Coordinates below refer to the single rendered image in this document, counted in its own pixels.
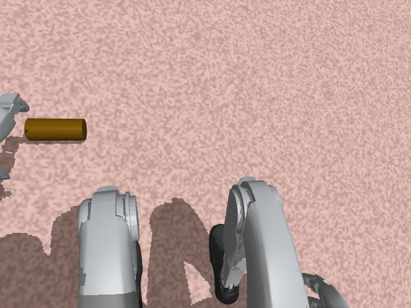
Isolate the left robot hand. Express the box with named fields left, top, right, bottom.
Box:
left=0, top=93, right=30, bottom=180

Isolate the can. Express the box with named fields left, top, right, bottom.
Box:
left=24, top=118, right=87, bottom=141

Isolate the right robot hand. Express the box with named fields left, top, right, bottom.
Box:
left=302, top=273, right=349, bottom=308

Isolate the right robot foot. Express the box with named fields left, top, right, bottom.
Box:
left=209, top=224, right=239, bottom=305

